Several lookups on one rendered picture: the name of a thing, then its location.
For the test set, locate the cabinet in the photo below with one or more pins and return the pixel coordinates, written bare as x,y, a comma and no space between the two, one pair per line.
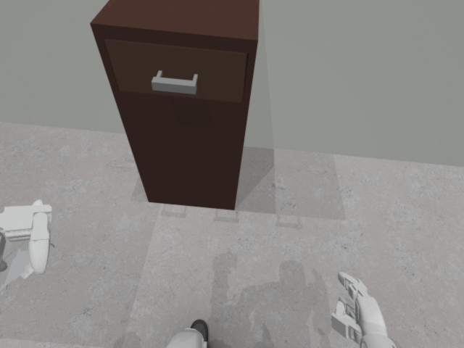
187,150

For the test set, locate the left robot hand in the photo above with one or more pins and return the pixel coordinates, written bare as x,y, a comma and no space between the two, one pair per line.
21,223

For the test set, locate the robot right forearm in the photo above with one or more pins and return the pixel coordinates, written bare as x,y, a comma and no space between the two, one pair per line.
376,340

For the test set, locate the left robot thigh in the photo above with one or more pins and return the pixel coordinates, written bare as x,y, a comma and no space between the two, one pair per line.
187,340

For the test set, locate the handle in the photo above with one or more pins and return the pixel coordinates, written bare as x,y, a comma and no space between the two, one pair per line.
174,85

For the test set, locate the left robot foot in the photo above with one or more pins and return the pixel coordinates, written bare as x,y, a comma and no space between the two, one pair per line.
202,328

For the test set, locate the drawer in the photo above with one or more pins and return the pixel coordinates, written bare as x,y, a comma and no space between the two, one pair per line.
220,73

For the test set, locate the right robot hand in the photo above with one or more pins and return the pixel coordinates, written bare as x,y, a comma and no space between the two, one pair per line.
363,317

